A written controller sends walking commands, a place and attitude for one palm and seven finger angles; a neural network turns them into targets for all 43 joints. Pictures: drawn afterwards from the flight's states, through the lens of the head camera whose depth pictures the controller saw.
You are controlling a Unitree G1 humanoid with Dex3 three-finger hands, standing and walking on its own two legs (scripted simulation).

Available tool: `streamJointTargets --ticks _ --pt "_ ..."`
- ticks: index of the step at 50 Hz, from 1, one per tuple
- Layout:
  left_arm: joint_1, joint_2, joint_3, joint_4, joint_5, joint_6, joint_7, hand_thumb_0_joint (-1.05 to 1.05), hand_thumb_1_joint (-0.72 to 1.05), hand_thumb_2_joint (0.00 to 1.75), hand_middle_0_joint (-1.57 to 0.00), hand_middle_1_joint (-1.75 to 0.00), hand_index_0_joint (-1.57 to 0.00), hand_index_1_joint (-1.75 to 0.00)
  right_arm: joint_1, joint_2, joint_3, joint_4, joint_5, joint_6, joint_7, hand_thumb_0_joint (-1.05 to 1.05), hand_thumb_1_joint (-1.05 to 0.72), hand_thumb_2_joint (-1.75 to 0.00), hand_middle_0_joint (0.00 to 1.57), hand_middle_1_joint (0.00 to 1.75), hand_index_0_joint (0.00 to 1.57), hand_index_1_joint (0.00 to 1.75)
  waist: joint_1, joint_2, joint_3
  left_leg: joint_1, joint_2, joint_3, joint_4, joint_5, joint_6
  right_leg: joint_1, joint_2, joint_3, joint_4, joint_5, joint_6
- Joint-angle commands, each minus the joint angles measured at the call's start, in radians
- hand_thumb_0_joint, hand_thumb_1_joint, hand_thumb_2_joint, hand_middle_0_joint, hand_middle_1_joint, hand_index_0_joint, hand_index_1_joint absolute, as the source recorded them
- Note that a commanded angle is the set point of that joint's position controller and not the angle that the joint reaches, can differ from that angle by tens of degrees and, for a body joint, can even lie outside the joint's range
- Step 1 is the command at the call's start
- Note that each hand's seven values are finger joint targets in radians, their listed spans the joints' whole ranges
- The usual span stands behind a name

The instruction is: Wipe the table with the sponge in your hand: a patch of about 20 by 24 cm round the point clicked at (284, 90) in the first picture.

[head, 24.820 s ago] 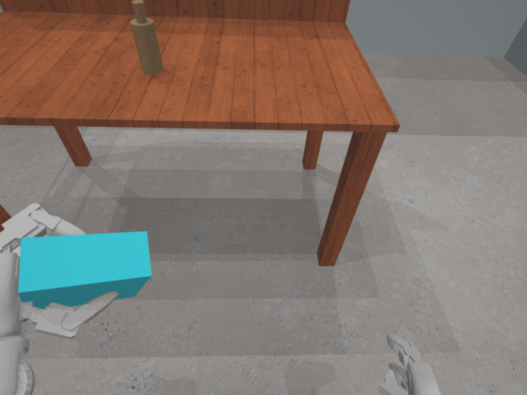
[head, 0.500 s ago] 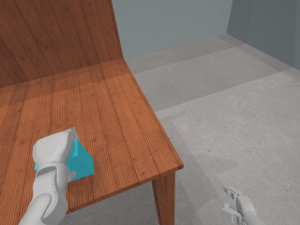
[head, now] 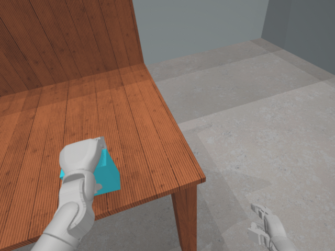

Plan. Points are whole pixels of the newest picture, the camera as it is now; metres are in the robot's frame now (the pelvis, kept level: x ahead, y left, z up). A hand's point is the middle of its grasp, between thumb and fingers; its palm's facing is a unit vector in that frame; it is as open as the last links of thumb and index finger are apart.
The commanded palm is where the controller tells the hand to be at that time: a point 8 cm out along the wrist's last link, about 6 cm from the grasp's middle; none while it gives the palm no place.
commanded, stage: slide across to the third lane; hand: left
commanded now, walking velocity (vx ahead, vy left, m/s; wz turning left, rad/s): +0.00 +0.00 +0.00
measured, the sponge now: (95, 178) +0.28 +0.23 +0.03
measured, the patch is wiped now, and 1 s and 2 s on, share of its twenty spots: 0.50 0.80 1.00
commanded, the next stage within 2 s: wipe forward along the third lane in 0.26 s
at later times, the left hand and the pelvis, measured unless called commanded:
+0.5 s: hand (112, 158) +0.31 +0.19 +0.08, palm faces +0.04 -0.07 -1.00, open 9.6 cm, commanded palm +0.29 +0.19 +0.11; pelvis +0.00 -0.02 +0.00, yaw +0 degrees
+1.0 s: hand (113, 148) +0.34 +0.20 +0.08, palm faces +0.00 -0.02 -1.00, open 9.6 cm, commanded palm +0.32 +0.21 +0.10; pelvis -0.01 -0.03 +0.00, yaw -1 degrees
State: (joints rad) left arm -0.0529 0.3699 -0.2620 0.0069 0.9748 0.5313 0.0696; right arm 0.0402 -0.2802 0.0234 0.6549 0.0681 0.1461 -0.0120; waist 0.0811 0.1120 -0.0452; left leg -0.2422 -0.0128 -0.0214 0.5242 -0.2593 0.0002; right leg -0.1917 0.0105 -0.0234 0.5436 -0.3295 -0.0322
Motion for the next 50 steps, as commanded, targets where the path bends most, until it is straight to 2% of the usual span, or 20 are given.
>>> streamJointTargets --ticks 1,4,5,9,12,17,19,20,24,25,28,29,30,32,34,35,39,42,49,50 --pt "-0.214 -0.006 -0.011 -0.087 -0.042 -0.033 0.009 0.0 0.1 1.3 -1.2 -1.6 -1.2 -1.6 -0.213 -0.083 -0.035 -0.166 0.007 -0.052 0.004 0.0 -0.9 -0.9 0.2 0.3 0.2 0.3 -0.023 -0.181 -0.119 0.055 -0.024 0.003 -0.066 0.119 0.052 -0.013 0.03 0.02 -0.097 0.2 -0.023" --pt "-0.226 0.046 0.046 -0.044 -0.038 -0.01 0.033 0.0 0.1 1.3 -1.2 -1.6 -1.2 -1.6 -0.226 -0.09 -0.035 -0.157 0.006 -0.044 0.007 0.0 -0.9 -0.9 0.2 0.3 0.2 0.3 -0.006 -0.192 -0.126 0.043 -0.021 0.005 -0.075 0.115 0.046 -0.001 0.033 0.04 -0.1 0.197 -0.027" --pt "-0.254 -0.017 -0.008 -0.051 -0.038 -0.005 0.037 0.0 0.1 1.3 -1.2 -1.6 -1.2 -1.6 -0.23 -0.082 -0.033 -0.161 0.009 -0.043 0.009 0.0 -0.9 -0.9 0.2 0.3 0.2 0.3 -0.016 -0.189 -0.135 0.048 -0.025 0.013 -0.066 0.124 0.048 0.002 0.028 0.025 -0.094 0.213 -0.023" --pt "-0.233 0.019 0.024 -0.016 -0.036 0.03 0.052 0.0 0.1 1.3 -1.2 -1.6 -1.2 -1.6 -0.24 -0.089 -0.036 -0.155 0.008 -0.032 0.022 0.0 -0.9 -0.9 0.2 0.3 0.2 0.3 -0.001 -0.188 -0.142 0.041 -0.025 0.015 -0.065 0.144 0.045 0.018 0.03 0.047 -0.092 0.252 -0.026" --pt "-0.312 -0.059 -0.064 -0.013 -0.032 0.05 0.043 0.0 0.1 1.3 -1.2 -1.6 -1.2 -1.6 -0.247 -0.081 -0.032 -0.155 0.016 -0.024 0.028 0.0 -0.9 -0.9 0.2 0.3 0.2 0.3 -0.026 -0.176 -0.127 0.042 -0.026 0.02 -0.059 0.134 0.047 -0.007 0.025 0.027 -0.088 0.24 -0.023" --pt "-0.343 -0.069 -0.085 0.014 -0.038 0.057 0.029 0.0 0.1 1.3 -1.2 -1.6 -1.2 -1.6 -0.241 -0.083 -0.035 -0.153 0.018 -0.021 0.029 0.0 -0.9 -0.9 0.2 0.3 0.2 0.3 -0.032 -0.192 -0.149 0.043 -0.031 0.023 -0.044 0.138 0.054 0.0 0.021 0.038 -0.084 0.269 -0.019" --pt "-0.311 0.016 -0.004 0.047 -0.031 0.062 0.033 0.0 0.1 1.3 -1.2 -1.6 -1.2 -1.6 -0.24 -0.094 -0.035 -0.146 0.015 -0.014 0.026 0.0 -0.9 -0.9 0.2 0.3 0.2 0.3 -0.017 -0.207 -0.152 0.033 -0.029 0.023 -0.048 0.144 0.049 0.016 0.023 0.063 -0.085 0.283 -0.021" --pt "-0.345 -0.044 -0.056 0.062 -0.033 0.064 0.031 0.0 0.1 1.3 -1.2 -1.6 -1.2 -1.6 -0.241 -0.083 -0.029 -0.148 0.02 -0.011 0.024 0.0 -0.9 -0.9 0.2 0.3 0.2 0.3 -0.032 -0.211 -0.135 0.026 -0.03 0.031 -0.045 0.134 0.05 0.002 0.019 0.044 -0.081 0.275 -0.017" --pt "-0.389 0.062 0.042 0.145 -0.027 0.064 0.037 0.0 0.1 1.3 -1.2 -1.6 -1.2 -1.6 -0.226 -0.099 -0.026 -0.131 0.018 -0.005 0.006 0.0 -0.9 -0.9 0.2 0.3 0.2 0.3 -0.026 -0.216 -0.114 -0.002 -0.031 0.031 -0.052 0.097 0.045 -0.009 0.021 0.077 -0.096 0.24 -0.016" --pt "-0.415 0.01 -0.004 0.153 -0.028 0.062 0.035 0.0 0.1 1.3 -1.2 -1.6 -1.2 -1.6 -0.222 -0.09 -0.023 -0.136 0.021 -0.007 0.002 0.0 -0.9 -0.9 0.2 0.3 0.2 0.3 -0.038 -0.216 -0.118 -0.004 -0.035 0.041 -0.045 0.097 0.048 -0.007 0.015 0.061 -0.092 0.25 -0.01" --pt "-0.425 0.041 0.023 0.216 -0.02 0.055 0.032 0.0 0.1 1.3 -1.2 -1.6 -1.2 -1.6 -0.203 -0.095 -0.022 -0.128 0.021 -0.009 -0.007 0.0 -0.9 -0.9 0.2 0.3 0.2 0.3 -0.036 -0.207 -0.119 -0.014 -0.038 0.04 -0.035 0.106 0.047 -0.01 0.016 0.069 -0.089 0.281 -0.011" --pt "-0.4 0.102 0.08 0.239 -0.015 0.052 0.036 0.0 0.1 1.3 -1.2 -1.6 -1.2 -1.6 -0.196 -0.102 -0.023 -0.126 0.017 -0.008 -0.01 0.0 -0.9 -0.9 0.2 0.3 0.2 0.3 -0.025 -0.204 -0.127 -0.025 -0.037 0.034 -0.039 0.104 0.043 0.0 0.019 0.09 -0.092 0.277 -0.014" --pt "-0.417 0.052 0.032 0.259 -0.017 0.047 0.032 0.0 0.1 1.3 -1.2 -1.6 -1.2 -1.6 -0.191 -0.095 -0.019 -0.131 0.02 -0.011 -0.014 0.0 -0.9 -0.9 0.2 0.3 0.2 0.3 -0.039 -0.215 -0.123 -0.031 -0.04 0.044 -0.031 0.1 0.045 -0.003 0.015 0.078 -0.089 0.282 -0.007" --pt "-0.443 0.047 0.026 0.295 -0.013 0.038 0.026 0.0 0.1 1.3 -1.2 -1.6 -1.2 -1.6 -0.175 -0.099 -0.02 -0.127 0.023 -0.01 -0.017 0.0 -0.9 -0.9 0.2 0.3 0.2 0.3 -0.047 -0.215 -0.12 -0.041 -0.039 0.043 -0.026 0.094 0.044 -0.017 0.016 0.081 -0.091 0.279 -0.006" --pt "-0.418 0.106 0.085 0.309 -0.009 0.027 0.027 0.0 0.1 1.3 -1.2 -1.6 -1.2 -1.6 -0.17 -0.107 -0.025 -0.129 0.018 -0.009 -0.018 0.0 -0.9 -0.9 0.2 0.3 0.2 0.3 -0.029 -0.196 -0.147 -0.046 -0.04 0.033 -0.027 0.106 0.041 -0.001 0.019 0.1 -0.088 0.296 -0.014" --pt "-0.426 0.057 0.042 0.304 -0.015 0.019 0.026 0.0 0.1 1.3 -1.2 -1.6 -1.2 -1.6 -0.16 -0.101 -0.025 -0.136 0.019 -0.011 -0.018 0.0 -0.9 -0.9 0.2 0.3 0.2 0.3 -0.039 -0.198 -0.16 -0.046 -0.041 0.04 -0.021 0.112 0.044 0.007 0.014 0.082 -0.078 0.314 -0.009" --pt "-0.379 0.1 0.098 0.347 -0.023 -0.001 0.034 0.0 0.1 1.3 -1.2 -1.6 -1.2 -1.6 -0.143 -0.11 -0.03 -0.134 0.016 -0.013 -0.018 0.0 -0.9 -0.9 0.2 0.3 0.2 0.3 -0.028 -0.207 -0.156 -0.067 -0.04 0.033 -0.014 0.12 0.042 0.006 0.018 0.103 -0.082 0.352 -0.012" --pt "-0.445 0.077 0.069 0.378 -0.019 -0.015 0.037 0.0 0.1 1.3 -1.2 -1.6 -1.2 -1.6 -0.122 -0.111 -0.034 -0.122 0.02 -0.014 -0.022 0.0 -0.9 -0.9 0.2 0.3 0.2 0.3 -0.054 -0.241 -0.118 -0.083 -0.037 0.042 -0.011 0.089 0.045 -0.029 0.017 0.088 -0.088 0.318 -0.002" --pt "-0.501 0.148 0.123 0.487 -0.005 -0.043 0.05 0.0 0.1 1.3 -1.2 -1.6 -1.2 -1.6 -0.091 -0.122 -0.041 -0.102 0.018 -0.014 -0.034 0.0 -0.9 -0.9 0.2 0.3 0.2 0.3 -0.045 -0.227 -0.123 -0.114 -0.036 0.037 -0.016 0.043 0.043 -0.055 0.016 0.1 -0.099 0.223 -0.003" --pt "-0.544 0.119 0.087 0.486 -0.007 -0.047 0.05 0.0 0.1 1.3 -1.2 -1.6 -1.2 -1.6 -0.091 -0.118 -0.039 -0.104 0.02 -0.013 -0.038 0.0 -0.9 -0.9 0.2 0.3 0.2 0.3 -0.058 -0.224 -0.13 -0.112 -0.037 0.041 -0.015 0.031 0.046 -0.062 0.012 0.085 -0.099 0.195 0.001"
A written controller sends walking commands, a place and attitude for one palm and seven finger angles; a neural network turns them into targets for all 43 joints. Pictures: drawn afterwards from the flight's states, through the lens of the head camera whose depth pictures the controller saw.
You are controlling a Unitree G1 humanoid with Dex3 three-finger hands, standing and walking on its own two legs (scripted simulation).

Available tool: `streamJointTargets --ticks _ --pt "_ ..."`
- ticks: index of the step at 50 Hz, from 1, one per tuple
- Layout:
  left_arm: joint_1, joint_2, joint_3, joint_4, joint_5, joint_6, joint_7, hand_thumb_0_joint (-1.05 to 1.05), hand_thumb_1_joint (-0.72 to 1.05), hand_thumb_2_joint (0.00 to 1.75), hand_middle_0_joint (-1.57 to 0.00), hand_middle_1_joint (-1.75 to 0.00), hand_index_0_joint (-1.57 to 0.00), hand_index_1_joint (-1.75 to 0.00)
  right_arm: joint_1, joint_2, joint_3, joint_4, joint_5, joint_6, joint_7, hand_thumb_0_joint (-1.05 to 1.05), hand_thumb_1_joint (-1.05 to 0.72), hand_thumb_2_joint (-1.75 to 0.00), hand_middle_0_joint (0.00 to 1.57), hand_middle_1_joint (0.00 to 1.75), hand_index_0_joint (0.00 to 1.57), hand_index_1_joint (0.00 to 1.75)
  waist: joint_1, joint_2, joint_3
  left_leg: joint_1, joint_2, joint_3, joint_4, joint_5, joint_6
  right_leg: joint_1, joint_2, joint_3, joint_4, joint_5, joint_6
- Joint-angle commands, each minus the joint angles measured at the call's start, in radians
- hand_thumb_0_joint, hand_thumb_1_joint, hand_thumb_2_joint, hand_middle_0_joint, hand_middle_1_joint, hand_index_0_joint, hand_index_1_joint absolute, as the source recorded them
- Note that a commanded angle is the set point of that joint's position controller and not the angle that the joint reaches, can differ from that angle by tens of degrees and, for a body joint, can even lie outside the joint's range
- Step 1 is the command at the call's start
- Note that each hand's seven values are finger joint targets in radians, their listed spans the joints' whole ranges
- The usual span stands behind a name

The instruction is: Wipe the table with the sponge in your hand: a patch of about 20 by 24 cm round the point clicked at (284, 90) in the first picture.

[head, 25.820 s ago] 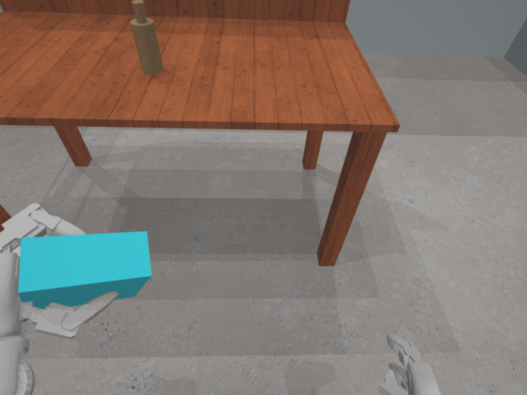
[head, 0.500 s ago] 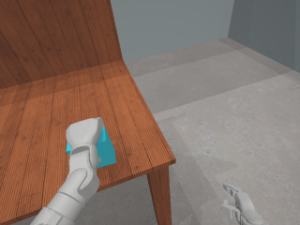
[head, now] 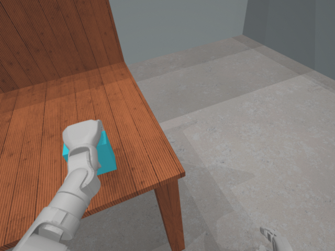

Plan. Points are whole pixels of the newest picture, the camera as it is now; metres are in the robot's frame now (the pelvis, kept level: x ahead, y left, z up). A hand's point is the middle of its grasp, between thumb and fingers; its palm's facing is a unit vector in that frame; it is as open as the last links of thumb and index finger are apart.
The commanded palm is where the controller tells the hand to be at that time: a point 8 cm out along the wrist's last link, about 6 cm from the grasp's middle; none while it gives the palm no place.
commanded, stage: wipe forward along the third lane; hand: left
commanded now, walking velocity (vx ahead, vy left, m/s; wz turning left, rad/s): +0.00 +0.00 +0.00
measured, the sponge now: (94, 160) +0.34 +0.24 +0.04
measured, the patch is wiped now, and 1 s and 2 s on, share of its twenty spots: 0.80 1.00 1.00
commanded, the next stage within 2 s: wipe back along the third lane in 0.98 s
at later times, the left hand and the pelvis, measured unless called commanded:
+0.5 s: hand (87, 133) +0.40 +0.26 +0.08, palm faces -0.06 +0.01 -1.00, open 9.6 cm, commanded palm +0.38 +0.27 +0.11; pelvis +0.00 +0.00 +0.00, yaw +0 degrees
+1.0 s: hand (83, 120) +0.46 +0.30 +0.08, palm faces -0.08 +0.01 -1.00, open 9.6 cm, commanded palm +0.44 +0.30 +0.11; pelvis +0.01 +0.02 +0.00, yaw +0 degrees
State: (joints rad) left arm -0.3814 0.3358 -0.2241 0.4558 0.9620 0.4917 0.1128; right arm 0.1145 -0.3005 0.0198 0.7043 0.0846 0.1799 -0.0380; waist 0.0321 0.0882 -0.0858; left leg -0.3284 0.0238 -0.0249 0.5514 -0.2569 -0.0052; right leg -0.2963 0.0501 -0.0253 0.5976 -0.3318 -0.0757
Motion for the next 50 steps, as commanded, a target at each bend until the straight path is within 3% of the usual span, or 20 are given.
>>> streamJointTargets --ticks 1,3,4,6,8,9,12,14,15,16,19,21,26,29,30,32,38,41,47,50 --pt "-0.254 0.171 0.059 0.053 0.008 -0.014 0.009 0.0 0.1 1.3 -1.2 -1.6 -1.2 -1.6 -0.156 -0.099 -0.036 -0.146 0.002 -0.048 -0.016 0.0 -0.9 -0.9 0.2 0.3 0.2 0.3 -0.014 -0.198 -0.096 -0.026 -0.073 0.041 -0.039 0.019 0.052 0.032 -0.027 0.089 -0.155 0.179 0.045" --pt "-0.267 0.175 0.06 0.096 0.01 -0.024 0.01 0.0 0.1 1.3 -1.2 -1.6 -1.2 -1.6 -0.146 -0.099 -0.036 -0.142 0.002 -0.049 -0.016 0.0 -0.9 -0.9 0.2 0.3 0.2 0.3 -0.013 -0.187 -0.092 -0.04 -0.073 0.041 -0.034 0.016 0.052 0.028 -0.028 0.091 -0.153 0.182 0.044" --pt "-0.277 0.228 0.104 0.111 0.016 -0.026 0.013 0.0 0.1 1.3 -1.2 -1.6 -1.2 -1.6 -0.147 -0.105 -0.038 -0.137 0.0 -0.045 -0.018 0.0 -0.9 -0.9 0.2 0.3 0.2 0.3 -0.005 -0.174 -0.096 -0.047 -0.071 0.034 -0.043 0.008 0.049 0.027 -0.027 0.105 -0.16 0.157 0.039" --pt "-0.332 0.182 0.057 0.139 0.017 -0.04 0.015 0.0 0.1 1.3 -1.2 -1.6 -1.2 -1.6 -0.128 -0.097 -0.038 -0.135 0.001 -0.047 -0.02 0.0 -0.9 -0.9 0.2 0.3 0.2 0.3 -0.025 -0.176 -0.102 -0.044 -0.071 0.039 -0.03 0.006 0.053 0.013 -0.029 0.088 -0.155 0.157 0.045" --pt "-0.337 0.21 0.079 0.173 0.017 -0.057 0.015 0.0 0.1 1.3 -1.2 -1.6 -1.2 -1.6 -0.114 -0.103 -0.04 -0.129 -0.002 -0.048 -0.018 0.0 -0.9 -0.9 0.2 0.3 0.2 0.3 -0.024 -0.187 -0.122 -0.06 -0.07 0.039 -0.021 0.017 0.053 0.031 -0.031 0.097 -0.149 0.198 0.046" --pt "-0.324 0.268 0.133 0.183 0.018 -0.063 0.018 0.0 0.1 1.3 -1.2 -1.6 -1.2 -1.6 -0.112 -0.109 -0.042 -0.127 -0.006 -0.045 -0.02 0.0 -0.9 -0.9 0.2 0.3 0.2 0.3 -0.007 -0.178 -0.144 -0.07 -0.07 0.032 -0.026 0.02 0.05 0.049 -0.03 0.113 -0.15 0.201 0.042" --pt "-0.399 0.246 0.096 0.238 0.02 -0.087 0.019 0.0 0.1 1.3 -1.2 -1.6 -1.2 -1.6 -0.091 -0.105 -0.038 -0.121 -0.003 -0.044 -0.022 0.0 -0.9 -0.9 0.2 0.3 0.2 0.3 -0.039 -0.195 -0.113 -0.095 -0.069 0.038 -0.017 0.001 0.053 0.023 -0.035 0.101 -0.149 0.186 0.053" --pt "-0.419 0.301 0.143 0.26 0.028 -0.1 0.023 0.0 0.1 1.3 -1.2 -1.6 -1.2 -1.6 -0.082 -0.11 -0.042 -0.117 -0.007 -0.042 -0.024 0.0 -0.9 -0.9 0.2 0.3 0.2 0.3 -0.028 -0.172 -0.121 -0.1 -0.068 0.029 -0.022 -0.001 0.053 0.017 -0.03 0.108 -0.154 0.166 0.046" --pt "-0.451 0.271 0.103 0.271 0.03 -0.109 0.022 0.0 0.1 1.3 -1.2 -1.6 -1.2 -1.6 -0.071 -0.107 -0.04 -0.117 -0.005 -0.043 -0.024 0.0 -0.9 -0.9 0.2 0.3 0.2 0.3 -0.044 -0.174 -0.134 -0.097 -0.069 0.035 -0.017 -0.003 0.056 0.018 -0.034 0.097 -0.147 0.164 0.052" --pt "-0.464 0.295 0.125 0.299 0.037 -0.117 0.025 0.0 0.1 1.3 -1.2 -1.6 -1.2 -1.6 -0.061 -0.109 -0.043 -0.109 -0.006 -0.044 -0.024 0.0 -0.9 -0.9 0.2 0.3 0.2 0.3 -0.046 -0.175 -0.128 -0.101 -0.066 0.032 -0.007 0.002 0.056 0.005 -0.033 0.098 -0.144 0.174 0.05" --pt "-0.465 0.263 0.11 0.292 0.031 -0.14 0.024 0.0 0.1 1.3 -1.2 -1.6 -1.2 -1.6 -0.048 -0.104 -0.049 -0.119 -0.007 -0.043 -0.019 0.0 -0.9 -0.9 0.2 0.3 0.2 0.3 -0.038 -0.153 -0.192 -0.093 -0.066 0.032 -0.008 0.04 0.057 0.037 -0.032 0.092 -0.134 0.247 0.047" --pt "-0.487 0.302 0.128 0.341 0.039 -0.151 0.03 0.0 0.1 1.3 -1.2 -1.6 -1.2 -1.6 -0.025 -0.111 -0.049 -0.104 -0.009 -0.04 -0.018 0.0 -0.9 -0.9 0.2 0.3 0.2 0.3 -0.048 -0.149 -0.181 -0.103 -0.065 0.033 0.002 0.039 0.059 0.028 -0.031 0.088 -0.126 0.254 0.048" --pt "-0.56 0.314 0.123 0.403 0.043 -0.177 0.036 0.0 0.1 1.3 -1.2 -1.6 -1.2 -1.6 0.003 -0.115 -0.051 -0.093 -0.007 -0.041 -0.017 0.0 -0.9 -0.9 0.2 0.3 0.2 0.3 -0.069 -0.165 -0.163 -0.124 -0.062 0.033 0.004 0.02 0.062 -0.002 -0.03 0.081 -0.132 0.226 0.053" --pt "-0.572 0.358 0.165 0.416 0.046 -0.193 0.038 0.0 0.1 1.3 -1.2 -1.6 -1.2 -1.6 0.021 -0.119 -0.056 -0.087 -0.011 -0.039 -0.012 0.0 -0.9 -0.9 0.2 0.3 0.2 0.3 -0.057 -0.133 -0.218 -0.124 -0.061 0.03 0.008 0.065 0.06 0.027 -0.029 0.08 -0.117 0.295 0.046" --pt "-0.585 0.34 0.138 0.423 0.048 -0.196 0.04 0.0 0.1 1.3 -1.2 -1.6 -1.2 -1.6 0.028 -0.118 -0.056 -0.084 -0.009 -0.038 -0.013 0.0 -0.9 -0.9 0.2 0.3 0.2 0.3 -0.073 -0.15 -0.221 -0.12 -0.061 0.035 0.016 0.064 0.065 0.027 -0.031 0.08 -0.116 0.3 0.052" --pt "-0.603 0.324 0.124 0.457 0.055 -0.197 0.042 0.0 0.1 1.3 -1.2 -1.6 -1.2 -1.6 0.043 -0.12 -0.057 -0.075 -0.01 -0.038 -0.008 0.0 -0.9 -0.9 0.2 0.3 0.2 0.3 -0.083 -0.145 -0.194 -0.128 -0.058 0.036 0.018 0.057 0.064 -0.003 -0.029 0.072 -0.116 0.291 0.051" --pt "-0.637 0.359 0.154 0.487 0.056 -0.208 0.048 0.0 0.1 1.3 -1.2 -1.6 -1.2 -1.6 0.075 -0.127 -0.063 -0.065 -0.012 -0.034 -0.001 0.0 -0.9 -0.9 0.2 0.3 0.2 0.3 -0.089 -0.16 -0.244 -0.125 -0.055 0.036 0.029 0.104 0.065 0.019 -0.028 0.064 -0.104 0.375 0.052" --pt "-0.636 0.332 0.136 0.502 0.052 -0.212 0.051 0.0 0.1 1.3 -1.2 -1.6 -1.2 -1.6 0.084 -0.125 -0.065 -0.065 -0.012 -0.032 0.002 0.0 -0.9 -0.9 0.2 0.3 0.2 0.3 -0.095 -0.163 -0.252 -0.118 -0.055 0.039 0.029 0.118 0.066 0.015 -0.025 0.055 -0.102 0.386 0.054" --pt "-0.722 0.385 0.154 0.551 0.065 -0.202 0.059 0.0 0.1 1.3 -1.2 -1.6 -1.2 -1.6 0.105 -0.134 -0.063 -0.048 -0.013 -0.027 0.004 0.0 -0.9 -0.9 0.2 0.3 0.2 0.3 -0.114 -0.158 -0.235 -0.132 -0.052 0.038 0.026 0.111 0.065 -0.01 -0.024 0.048 -0.105 0.365 0.053" --pt "-0.739 0.38 0.145 0.564 0.073 -0.202 0.054 0.0 0.1 1.3 -1.2 -1.6 -1.2 -1.6 0.119 -0.133 -0.064 -0.048 -0.014 -0.025 0.009 0.0 -0.9 -0.9 0.2 0.3 0.2 0.3 -0.113 -0.123 -0.255 -0.111 -0.051 0.033 0.024 0.141 0.062 -0.019 -0.02 0.037 -0.095 0.371 0.047"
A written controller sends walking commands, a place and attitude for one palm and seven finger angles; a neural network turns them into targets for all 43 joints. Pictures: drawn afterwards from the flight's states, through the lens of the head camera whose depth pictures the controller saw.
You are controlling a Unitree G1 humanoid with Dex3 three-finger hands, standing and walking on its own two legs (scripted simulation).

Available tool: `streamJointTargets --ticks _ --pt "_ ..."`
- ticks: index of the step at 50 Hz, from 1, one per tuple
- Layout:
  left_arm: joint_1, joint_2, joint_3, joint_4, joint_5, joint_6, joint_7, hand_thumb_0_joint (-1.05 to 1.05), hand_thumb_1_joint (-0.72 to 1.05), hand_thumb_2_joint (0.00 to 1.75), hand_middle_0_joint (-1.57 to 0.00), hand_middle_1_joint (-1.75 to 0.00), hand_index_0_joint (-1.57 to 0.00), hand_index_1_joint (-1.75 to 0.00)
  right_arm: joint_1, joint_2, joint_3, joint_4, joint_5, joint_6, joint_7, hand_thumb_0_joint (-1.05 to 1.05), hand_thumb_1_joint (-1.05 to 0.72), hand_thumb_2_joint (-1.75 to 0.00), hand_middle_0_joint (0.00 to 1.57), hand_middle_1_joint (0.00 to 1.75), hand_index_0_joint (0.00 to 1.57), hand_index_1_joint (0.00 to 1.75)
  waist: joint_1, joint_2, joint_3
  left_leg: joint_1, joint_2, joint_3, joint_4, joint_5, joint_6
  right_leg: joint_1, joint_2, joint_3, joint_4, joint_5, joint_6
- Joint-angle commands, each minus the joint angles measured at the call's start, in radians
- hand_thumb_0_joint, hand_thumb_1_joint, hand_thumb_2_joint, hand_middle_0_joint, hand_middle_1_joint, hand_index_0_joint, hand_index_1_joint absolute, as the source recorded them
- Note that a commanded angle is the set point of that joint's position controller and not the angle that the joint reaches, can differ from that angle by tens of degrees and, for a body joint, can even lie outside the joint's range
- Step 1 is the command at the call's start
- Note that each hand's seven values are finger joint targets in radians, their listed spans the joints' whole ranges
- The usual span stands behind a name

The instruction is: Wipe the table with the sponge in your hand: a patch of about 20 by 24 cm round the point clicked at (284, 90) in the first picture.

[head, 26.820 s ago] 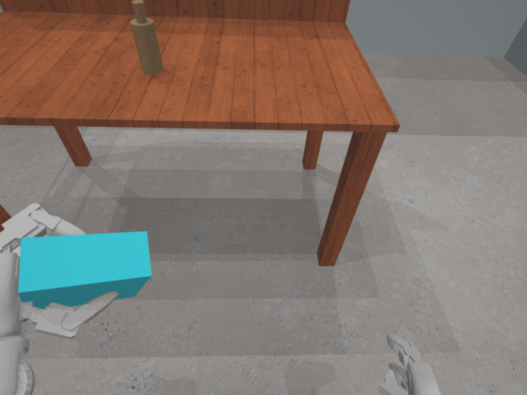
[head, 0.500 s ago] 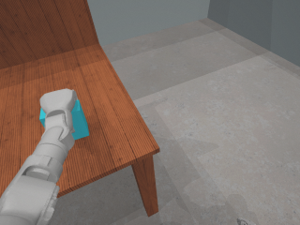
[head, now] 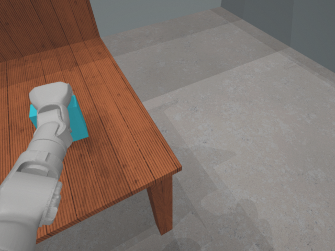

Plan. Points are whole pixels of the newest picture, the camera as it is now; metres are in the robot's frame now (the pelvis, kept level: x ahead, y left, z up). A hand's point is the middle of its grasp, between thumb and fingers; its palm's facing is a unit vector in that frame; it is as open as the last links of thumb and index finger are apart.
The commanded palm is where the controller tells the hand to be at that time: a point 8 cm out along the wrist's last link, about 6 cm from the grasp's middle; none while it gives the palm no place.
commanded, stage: wipe back along the third lane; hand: left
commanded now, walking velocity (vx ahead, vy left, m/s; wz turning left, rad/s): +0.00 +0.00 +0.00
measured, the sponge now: (64, 126) +0.43 +0.28 +0.04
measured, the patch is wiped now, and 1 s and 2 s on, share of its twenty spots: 1.00 1.00 1.00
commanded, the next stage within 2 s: slide back across to the middle lane in 1.72 s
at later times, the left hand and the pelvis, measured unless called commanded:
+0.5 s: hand (59, 117) +0.43 +0.27 +0.09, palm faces +0.03 +0.00 -1.00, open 9.6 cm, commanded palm +0.38 +0.26 +0.11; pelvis +0.01 +0.04 +0.00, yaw +0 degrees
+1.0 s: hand (64, 133) +0.38 +0.25 +0.09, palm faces +0.04 -0.02 -1.00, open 9.6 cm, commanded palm +0.33 +0.23 +0.11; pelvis +0.02 +0.02 +0.01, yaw +1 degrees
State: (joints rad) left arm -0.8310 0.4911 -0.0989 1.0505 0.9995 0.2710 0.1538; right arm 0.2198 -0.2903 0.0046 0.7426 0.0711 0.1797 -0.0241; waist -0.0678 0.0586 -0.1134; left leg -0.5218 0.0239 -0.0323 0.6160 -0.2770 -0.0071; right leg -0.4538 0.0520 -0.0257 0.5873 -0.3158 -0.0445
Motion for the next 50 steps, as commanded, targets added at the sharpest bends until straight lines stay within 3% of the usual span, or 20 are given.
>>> streamJointTargets --ticks 1,4,9,12,16,19,23,24,27,28,29,32,33,34,35,39,43,44,47,50 --pt "-0.281 0.218 0.016 -0.016 0.043 0.021 0.013 0.0 0.1 1.3 -1.2 -1.6 -1.2 -1.6 0.018 -0.143 -0.05 -0.085 -0.002 -0.024 -0.003 0.0 -0.9 -0.9 0.2 0.3 0.2 0.3 -0.011 -0.087 -0.232 0.086 -0.049 0.041 -0.036 0.168 0.064 0.129 -0.02 0.034 -0.08 0.357 0.013" --pt "-0.292 0.203 0.015 -0.027 0.044 0.013 0.008 0.0 0.1 1.3 -1.2 -1.6 -1.2 -1.6 0.03 -0.14 -0.054 -0.09 -0.006 -0.022 0.001 0.0 -0.9 -0.9 0.2 0.3 0.2 0.3 -0.006 -0.066 -0.266 0.101 -0.045 0.038 -0.036 0.201 0.063 0.133 -0.017 0.028 -0.075 0.378 0.007" --pt "-0.134 0.07 -0.02 -0.095 -0.001 0.002 0.016 0.0 0.1 1.3 -1.2 -1.6 -1.2 -1.6 0.011 -0.123 -0.066 -0.115 -0.005 -0.016 0.017 0.0 -0.9 -0.9 0.2 0.3 0.2 0.3 0.03 -0.075 -0.32 0.171 -0.036 0.035 -0.037 0.288 0.057 0.162 -0.007 0.005 -0.067 0.423 -0.001" --pt "-0.087 0.003 -0.052 -0.117 -0.025 0.027 0.038 0.0 0.1 1.3 -1.2 -1.6 -1.2 -1.6 -0.017 -0.122 -0.066 -0.113 -0.001 -0.01 0.024 0.0 -0.9 -0.9 0.2 0.3 0.2 0.3 0.032 -0.085 -0.243 0.192 -0.027 0.023 -0.054 0.265 0.053 0.108 0.001 -0.011 -0.083 0.347 -0.004" --pt "-0.047 -0.093 -0.108 -0.178 -0.057 0.085 0.057 0.0 0.1 1.3 -1.2 -1.6 -1.2 -1.6 -0.07 -0.113 -0.063 -0.119 0.007 -0.007 0.035 0.0 -0.9 -0.9 0.2 0.3 0.2 0.3 0.043 -0.068 -0.207 0.235 -0.02 0.007 -0.085 0.263 0.046 0.089 0.007 -0.028 -0.096 0.282 -0.013" --pt "-0.06 -0.111 -0.112 -0.214 -0.067 0.138 0.058 0.0 0.1 1.3 -1.2 -1.6 -1.2 -1.6 -0.107 -0.109 -0.058 -0.119 0.011 0.0 0.039 0.0 -0.9 -0.9 0.2 0.3 0.2 0.3 0.053 -0.05 -0.194 0.255 -0.017 -0.007 -0.105 0.271 0.038 0.088 0.008 -0.036 -0.099 0.256 -0.023" --pt "-0.005 -0.158 -0.148 -0.258 -0.075 0.2 0.046 0.0 0.1 1.3 -1.2 -1.6 -1.2 -1.6 -0.147 -0.104 -0.051 -0.131 0.011 0.013 0.043 0.0 -0.9 -0.9 0.2 0.3 0.2 0.3 0.059 -0.101 -0.197 0.273 -0.021 -0.007 -0.113 0.278 0.038 0.126 0.006 -0.039 -0.108 0.27 -0.022" --pt "-0.002 -0.13 -0.12 -0.278 -0.078 0.21 0.044 0.0 0.1 1.3 -1.2 -1.6 -1.2 -1.6 -0.16 -0.107 -0.05 -0.134 0.011 0.019 0.043 0.0 -0.9 -0.9 0.2 0.3 0.2 0.3 0.071 -0.079 -0.211 0.279 -0.02 -0.01 -0.117 0.291 0.035 0.139 0.003 -0.034 -0.104 0.278 -0.026" --pt "0.03 -0.187 -0.173 -0.319 -0.072 0.239 0.029 0.0 0.1 1.3 -1.2 -1.6 -1.2 -1.6 -0.187 -0.099 -0.042 -0.15 0.013 0.029 0.044 0.0 -0.9 -0.9 0.2 0.3 0.2 0.3 0.063 -0.108 -0.191 0.29 -0.024 -0.007 -0.114 0.3 0.037 0.145 0.002 -0.038 -0.107 0.293 -0.024" --pt "0.05 -0.164 -0.157 -0.325 -0.064 0.247 0.027 0.0 0.1 1.3 -1.2 -1.6 -1.2 -1.6 -0.189 -0.101 -0.04 -0.15 0.013 0.032 0.046 0.0 -0.9 -0.9 0.2 0.3 0.2 0.3 0.068 -0.129 -0.191 0.291 -0.022 -0.012 -0.114 0.309 0.036 0.153 0.002 -0.04 -0.102 0.3 -0.025" --pt "0.053 -0.2 -0.183 -0.357 -0.071 0.252 0.019 0.0 0.1 1.3 -1.2 -1.6 -1.2 -1.6 -0.206 -0.096 -0.039 -0.165 0.015 0.033 0.046 0.0 -0.9 -0.9 0.2 0.3 0.2 0.3 0.069 -0.104 -0.197 0.298 -0.025 -0.007 -0.116 0.323 0.035 0.162 0.0 -0.04 -0.101 0.31 -0.026" --pt "0.073 -0.167 -0.168 -0.382 -0.064 0.266 0.014 0.0 0.1 1.3 -1.2 -1.6 -1.2 -1.6 -0.223 -0.097 -0.03 -0.172 0.015 0.04 0.041 0.0 -0.9 -0.9 0.2 0.3 0.2 0.3 0.07 -0.137 -0.175 0.288 -0.031 -0.002 -0.114 0.296 0.039 0.178 -0.003 -0.034 -0.106 0.321 -0.025" --pt "0.096 -0.173 -0.17 -0.406 -0.069 0.271 0.011 0.0 0.1 1.3 -1.2 -1.6 -1.2 -1.6 -0.231 -0.094 -0.029 -0.18 0.016 0.04 0.041 0.0 -0.9 -0.9 0.2 0.3 0.2 0.3 0.075 -0.129 -0.168 0.286 -0.036 0.003 -0.116 0.295 0.04 0.19 -0.004 -0.033 -0.11 0.331 -0.024" --pt "0.108 -0.134 -0.137 -0.433 -0.069 0.276 0.009 0.0 0.1 1.3 -1.2 -1.6 -1.2 -1.6 -0.241 -0.1 -0.028 -0.188 0.016 0.043 0.041 0.0 -0.9 -0.9 0.2 0.3 0.2 0.3 0.087 -0.121 -0.181 0.288 -0.033 0.0 -0.12 0.305 0.037 0.206 -0.006 -0.031 -0.106 0.335 -0.028" --pt "0.101 -0.156 -0.167 -0.444 -0.062 0.28 0.007 0.0 0.1 1.3 -1.2 -1.6 -1.2 -1.6 -0.248 -0.096 -0.024 -0.19 0.018 0.045 0.038 0.0 -0.9 -0.9 0.2 0.3 0.2 0.3 0.076 -0.119 -0.176 0.298 -0.036 0.005 -0.115 0.313 0.038 0.206 -0.007 -0.031 -0.102 0.346 -0.026" --pt "0.167 -0.171 -0.18 -0.513 -0.064 0.297 -0.009 0.0 0.1 1.3 -1.2 -1.6 -1.2 -1.6 -0.277 -0.092 -0.017 -0.214 0.021 0.044 0.044 0.0 -0.9 -0.9 0.2 0.3 0.2 0.3 0.09 -0.076 -0.164 0.298 -0.039 0.005 -0.116 0.313 0.036 0.216 -0.007 -0.026 -0.102 0.352 -0.032" --pt "0.215 -0.208 -0.223 -0.566 -0.067 0.307 -0.024 0.0 0.1 1.3 -1.2 -1.6 -1.2 -1.6 -0.291 -0.089 -0.015 -0.226 0.026 0.038 0.049 0.0 -0.9 -0.9 0.2 0.3 0.2 0.3 0.084 -0.091 -0.152 0.303 -0.045 0.012 -0.104 0.321 0.041 0.23 -0.008 -0.023 -0.1 0.391 -0.029" --pt "0.227 -0.176 -0.187 -0.581 -0.072 0.308 -0.026 0.0 0.1 1.3 -1.2 -1.6 -1.2 -1.6 -0.292 -0.094 -0.017 -0.228 0.025 0.039 0.049 0.0 -0.9 -0.9 0.2 0.3 0.2 0.3 0.091 -0.098 -0.169 0.3 -0.042 0.008 -0.105 0.327 0.04 0.245 -0.008 -0.02 -0.094 0.402 -0.031" --pt "0.241 -0.209 -0.232 -0.613 -0.072 0.315 -0.038 0.0 0.1 1.3 -1.2 -1.6 -1.2 -1.6 -0.305 -0.093 -0.013 -0.234 0.028 0.034 0.048 0.0 -0.9 -0.9 0.2 0.3 0.2 0.3 0.082 -0.107 -0.14 0.29 -0.049 0.016 -0.104 0.293 0.043 0.24 -0.011 -0.016 -0.097 0.394 -0.026" --pt "0.301 -0.182 -0.202 -0.642 -0.079 0.315 -0.041 0.0 0.1 1.3 -1.2 -1.6 -1.2 -1.6 -0.312 -0.095 -0.014 -0.24 0.029 0.03 0.049 0.0 -0.9 -0.9 0.2 0.3 0.2 0.3 0.093 -0.128 -0.14 0.282 -0.052 0.019 -0.103 0.277 0.045 0.261 -0.012 -0.009 -0.095 0.399 -0.025"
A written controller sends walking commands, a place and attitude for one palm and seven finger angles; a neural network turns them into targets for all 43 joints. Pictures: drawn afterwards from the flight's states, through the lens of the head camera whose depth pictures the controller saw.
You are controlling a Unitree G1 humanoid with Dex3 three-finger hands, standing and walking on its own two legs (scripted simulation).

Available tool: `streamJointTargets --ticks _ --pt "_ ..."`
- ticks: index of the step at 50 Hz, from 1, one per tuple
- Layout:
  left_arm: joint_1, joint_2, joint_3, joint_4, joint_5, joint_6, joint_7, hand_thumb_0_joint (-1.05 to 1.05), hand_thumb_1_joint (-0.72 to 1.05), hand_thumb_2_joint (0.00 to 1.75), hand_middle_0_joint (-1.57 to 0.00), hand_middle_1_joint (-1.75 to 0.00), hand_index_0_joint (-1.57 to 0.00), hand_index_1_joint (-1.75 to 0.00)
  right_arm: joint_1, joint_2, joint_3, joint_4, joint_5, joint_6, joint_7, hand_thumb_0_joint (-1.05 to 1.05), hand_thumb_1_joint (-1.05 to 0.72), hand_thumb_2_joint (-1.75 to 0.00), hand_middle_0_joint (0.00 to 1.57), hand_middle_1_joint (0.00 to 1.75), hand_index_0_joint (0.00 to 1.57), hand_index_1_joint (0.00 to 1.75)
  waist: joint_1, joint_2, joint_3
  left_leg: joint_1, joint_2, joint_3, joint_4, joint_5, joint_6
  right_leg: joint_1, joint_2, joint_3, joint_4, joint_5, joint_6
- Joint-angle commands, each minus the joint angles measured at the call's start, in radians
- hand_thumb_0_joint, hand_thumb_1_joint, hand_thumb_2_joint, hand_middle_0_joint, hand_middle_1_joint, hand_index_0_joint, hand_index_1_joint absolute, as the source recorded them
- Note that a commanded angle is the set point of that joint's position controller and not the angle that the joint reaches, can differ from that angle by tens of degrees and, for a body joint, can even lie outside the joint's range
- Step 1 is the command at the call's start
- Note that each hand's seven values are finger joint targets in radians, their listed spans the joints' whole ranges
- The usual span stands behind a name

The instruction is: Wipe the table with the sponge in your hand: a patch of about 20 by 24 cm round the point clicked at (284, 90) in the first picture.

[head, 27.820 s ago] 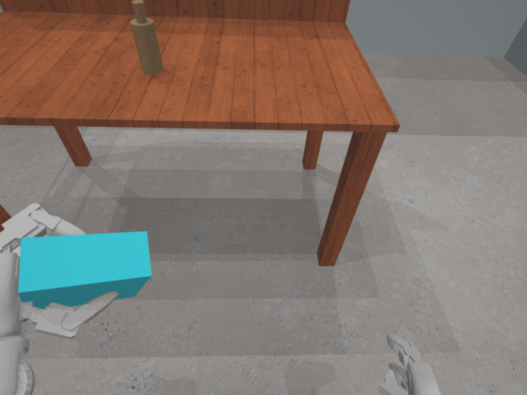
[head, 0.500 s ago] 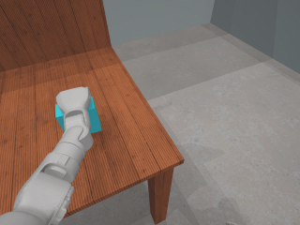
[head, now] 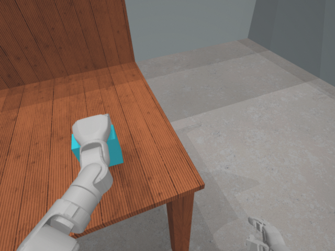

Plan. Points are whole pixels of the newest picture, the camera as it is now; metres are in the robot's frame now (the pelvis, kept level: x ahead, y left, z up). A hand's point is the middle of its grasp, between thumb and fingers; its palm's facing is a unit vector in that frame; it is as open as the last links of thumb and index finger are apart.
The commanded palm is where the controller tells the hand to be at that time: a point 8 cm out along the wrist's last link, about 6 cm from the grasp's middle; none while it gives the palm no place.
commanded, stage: wipe back along the third lane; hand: left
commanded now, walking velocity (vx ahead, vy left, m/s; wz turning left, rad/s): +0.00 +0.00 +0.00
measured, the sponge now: (101, 153) +0.36 +0.23 +0.03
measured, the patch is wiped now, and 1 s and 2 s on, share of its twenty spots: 1.00 1.00 1.00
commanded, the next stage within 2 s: slide back across to the middle lane in 0.72 s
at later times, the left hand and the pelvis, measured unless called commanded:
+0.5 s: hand (105, 154) +0.32 +0.19 +0.08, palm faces +0.05 -0.05 -1.00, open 9.6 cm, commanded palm +0.27 +0.18 +0.11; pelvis -0.01 -0.03 +0.00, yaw -1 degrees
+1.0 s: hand (103, 167) +0.29 +0.18 +0.08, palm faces +0.09 -0.13 -0.99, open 9.6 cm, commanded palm +0.24 +0.19 +0.12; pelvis -0.01 -0.02 +0.00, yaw -2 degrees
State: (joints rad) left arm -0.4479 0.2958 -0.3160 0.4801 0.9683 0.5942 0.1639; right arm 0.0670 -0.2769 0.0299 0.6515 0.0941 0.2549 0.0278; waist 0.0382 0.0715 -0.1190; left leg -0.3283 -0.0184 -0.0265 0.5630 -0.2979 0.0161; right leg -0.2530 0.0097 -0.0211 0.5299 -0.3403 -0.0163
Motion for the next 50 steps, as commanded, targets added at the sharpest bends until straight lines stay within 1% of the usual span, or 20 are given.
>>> streamJointTargets --ticks 1,5,9,12,14,17,19,20,22,24,29,31,34,38,42,44,45,48,49,50 --pt "-0.067 0.001 0.006 -0.083 -0.051 -0.01 -0.054 0.0 0.1 1.3 -1.2 -1.6 -1.2 -1.6 -0.165 -0.107 -0.039 -0.153 0.005 -0.048 -0.003 0.0 -0.9 -0.9 0.2 0.3 0.2 0.3 -0.012 -0.156 -0.133 0.083 -0.014 0.017 -0.048 0.294 0.024 0.068 0.029 -0.01 -0.039 0.438 -0.05" --pt "-0.015 0.003 0.006 -0.137 -0.058 -0.011 -0.06 0.0 0.1 1.3 -1.2 -1.6 -1.2 -1.6 -0.176 -0.107 -0.037 -0.161 0.006 -0.054 -0.003 0.0 -0.9 -0.9 0.2 0.3 0.2 0.3 -0.009 -0.167 -0.128 0.078 -0.018 0.028 -0.047 0.286 0.027 0.091 0.024 0.003 -0.04 0.469 -0.043" --pt "0.007 0.054 0.056 -0.16 -0.061 -0.005 -0.063 0.0 0.1 1.3 -1.2 -1.6 -1.2 -1.6 -0.184 -0.109 -0.038 -0.162 0.008 -0.062 -0.008 0.0 -0.9 -0.9 0.2 0.3 0.2 0.3 -0.001 -0.183 -0.1 0.058 -0.021 0.03 -0.057 0.246 0.028 0.094 0.023 0.02 -0.054 0.439 -0.038" --pt "0.004 0.044 0.038 -0.16 -0.054 -0.003 -0.065 0.0 0.1 1.3 -1.2 -1.6 -1.2 -1.6 -0.187 -0.107 -0.033 -0.156 0.008 -0.067 -0.015 0.0 -0.9 -0.9 0.2 0.3 0.2 0.3 -0.006 -0.173 -0.078 0.061 -0.024 0.038 -0.059 0.217 0.03 0.077 0.023 0.024 -0.063 0.407 -0.034" --pt "0.037 0.086 0.077 -0.173 -0.051 -0.004 -0.066 0.0 0.1 1.3 -1.2 -1.6 -1.2 -1.6 -0.195 -0.114 -0.036 -0.158 0.006 -0.07 -0.018 0.0 -0.9 -0.9 0.2 0.3 0.2 0.3 0.007 -0.167 -0.088 0.06 -0.024 0.035 -0.064 0.211 0.029 0.088 0.023 0.043 -0.068 0.396 -0.036" --pt "0.066 0.038 0.036 -0.202 -0.058 -0.014 -0.072 0.0 0.1 1.3 -1.2 -1.6 -1.2 -1.6 -0.198 -0.105 -0.034 -0.168 0.007 -0.08 -0.016 0.0 -0.9 -0.9 0.2 0.3 0.2 0.3 0.001 -0.175 -0.089 0.062 -0.028 0.044 -0.054 0.218 0.033 0.095 0.021 0.041 -0.064 0.43 -0.03" --pt "0.108 0.083 0.082 -0.206 -0.055 -0.013 -0.069 0.0 0.1 1.3 -1.2 -1.6 -1.2 -1.6 -0.202 -0.112 -0.037 -0.168 0.005 -0.081 -0.016 0.0 -0.9 -0.9 0.2 0.3 0.2 0.3 0.016 -0.156 -0.092 0.06 -0.027 0.039 -0.06 0.219 0.029 0.103 0.022 0.055 -0.065 0.423 -0.034" --pt "0.096 0.042 0.04 -0.227 -0.057 -0.015 -0.071 0.0 0.1 1.3 -1.2 -1.6 -1.2 -1.6 -0.203 -0.104 -0.035 -0.172 0.008 -0.082 -0.015 0.0 -0.9 -0.9 0.2 0.3 0.2 0.3 0.005 -0.164 -0.093 0.065 -0.027 0.044 -0.058 0.211 0.031 0.099 0.019 0.042 -0.063 0.411 -0.03" --pt "0.111 0.042 0.044 -0.232 -0.062 -0.013 -0.072 0.0 0.1 1.3 -1.2 -1.6 -1.2 -1.6 -0.204 -0.105 -0.037 -0.17 0.008 -0.086 -0.014 0.0 -0.9 -0.9 0.2 0.3 0.2 0.3 0.004 -0.186 -0.075 0.061 -0.026 0.047 -0.057 0.204 0.033 0.093 0.02 0.047 -0.071 0.409 -0.027" --pt "0.164 0.087 0.09 -0.252 -0.069 -0.016 -0.07 0.0 0.1 1.3 -1.2 -1.6 -1.2 -1.6 -0.206 -0.108 -0.038 -0.174 0.007 -0.091 -0.013 0.0 -0.9 -0.9 0.2 0.3 0.2 0.3 0.018 -0.194 -0.089 0.061 -0.027 0.045 -0.057 0.217 0.032 0.117 0.02 0.062 -0.067 0.443 -0.027" --pt "0.266 0.054 0.066 -0.326 -0.071 -0.014 -0.068 0.0 0.1 1.3 -1.2 -1.6 -1.2 -1.6 -0.228 -0.102 -0.04 -0.187 0.011 -0.096 0.0 0.0 -0.9 -0.9 0.2 0.3 0.2 0.3 0.026 -0.17 -0.073 0.072 -0.023 0.044 -0.061 0.244 0.027 0.12 0.022 0.057 -0.057 0.469 -0.031" --pt "0.262 0.003 0.005 -0.359 -0.068 -0.006 -0.071 0.0 0.1 1.3 -1.2 -1.6 -1.2 -1.6 -0.241 -0.095 -0.038 -0.192 0.012 -0.094 0.006 0.0 -0.9 -0.9 0.2 0.3 0.2 0.3 0.018 -0.167 -0.05 0.082 -0.022 0.046 -0.061 0.236 0.03 0.098 0.023 0.044 -0.061 0.436 -0.029" --pt "0.273 0.034 0.032 -0.385 -0.066 0.008 -0.067 0.0 0.1 1.3 -1.2 -1.6 -1.2 -1.6 -0.251 -0.099 -0.041 -0.19 0.012 -0.094 0.01 0.0 -0.9 -0.9 0.2 0.3 0.2 0.3 0.024 -0.177 -0.051 0.084 -0.019 0.043 -0.07 0.227 0.029 0.096 0.026 0.051 -0.066 0.405 -0.031" --pt "0.33 0.013 0.016 -0.414 -0.071 0.016 -0.063 0.0 0.1 1.3 -1.2 -1.6 -1.2 -1.6 -0.269 -0.09 -0.037 -0.192 0.011 -0.098 0.014 0.0 -0.9 -0.9 0.2 0.3 0.2 0.3 0.033 -0.196 -0.057 0.089 -0.023 0.051 -0.063 0.239 0.03 0.114 0.024 0.051 -0.058 0.443 -0.027" --pt "0.283 0.043 0.037 -0.437 -0.058 0.032 -0.059 0.0 0.1 1.3 -1.2 -1.6 -1.2 -1.6 -0.28 -0.091 -0.033 -0.184 0.01 -0.092 0.01 0.0 -0.9 -0.9 0.2 0.3 0.2 0.3 0.029 -0.181 -0.039 0.096 -0.019 0.047 -0.074 0.224 0.029 0.097 0.027 0.053 -0.062 0.398 -0.03" --pt "0.285 0.137 0.122 -0.456 -0.043 0.034 -0.05 0.0 0.1 1.3 -1.2 -1.6 -1.2 -1.6 -0.289 -0.099 -0.033 -0.178 0.005 -0.092 0.005 0.0 -0.9 -0.9 0.2 0.3 0.2 0.3 0.046 -0.164 -0.057 0.106 -0.02 0.042 -0.079 0.233 0.025 0.112 0.031 0.078 -0.062 0.4 -0.036" --pt "0.285 0.091 0.082 -0.483 -0.05 0.035 -0.05 0.0 0.1 1.3 -1.2 -1.6 -1.2 -1.6 -0.295 -0.087 -0.029 -0.191 0.005 -0.094 0.003 0.0 -0.9 -0.9 0.2 0.3 0.2 0.3 0.044 -0.153 -0.081 0.112 -0.022 0.049 -0.076 0.249 0.029 0.135 0.025 0.058 -0.049 0.423 -0.032" --pt "0.315 0.116 0.104 -0.522 -0.044 0.035 -0.053 0.0 0.1 1.3 -1.2 -1.6 -1.2 -1.6 -0.298 -0.083 -0.028 -0.19 0.004 -0.097 0.005 0.0 -0.9 -0.9 0.2 0.3 0.2 0.3 0.049 -0.146 -0.082 0.124 -0.022 0.044 -0.073 0.282 0.027 0.146 0.029 0.064 -0.043 0.462 -0.036" --pt "0.339 0.168 0.154 -0.531 -0.042 0.035 -0.05 0.0 0.1 1.3 -1.2 -1.6 -1.2 -1.6 -0.302 -0.089 -0.029 -0.19 0.0 -0.096 0.003 0.0 -0.9 -0.9 0.2 0.3 0.2 0.3 0.061 -0.125 -0.086 0.125 -0.021 0.04 -0.081 0.276 0.025 0.149 0.031 0.081 -0.05 0.446 -0.04" --pt "0.313 0.143 0.127 -0.549 -0.044 0.033 -0.051 0.0 0.1 1.3 -1.2 -1.6 -1.2 -1.6 -0.305 -0.08 -0.024 -0.19 0.002 -0.095 0.0 0.0 -0.9 -0.9 0.2 0.3 0.2 0.3 0.049 -0.114 -0.074 0.125 -0.02 0.045 -0.083 0.266 0.025 0.144 0.028 0.068 -0.05 0.425 -0.037"
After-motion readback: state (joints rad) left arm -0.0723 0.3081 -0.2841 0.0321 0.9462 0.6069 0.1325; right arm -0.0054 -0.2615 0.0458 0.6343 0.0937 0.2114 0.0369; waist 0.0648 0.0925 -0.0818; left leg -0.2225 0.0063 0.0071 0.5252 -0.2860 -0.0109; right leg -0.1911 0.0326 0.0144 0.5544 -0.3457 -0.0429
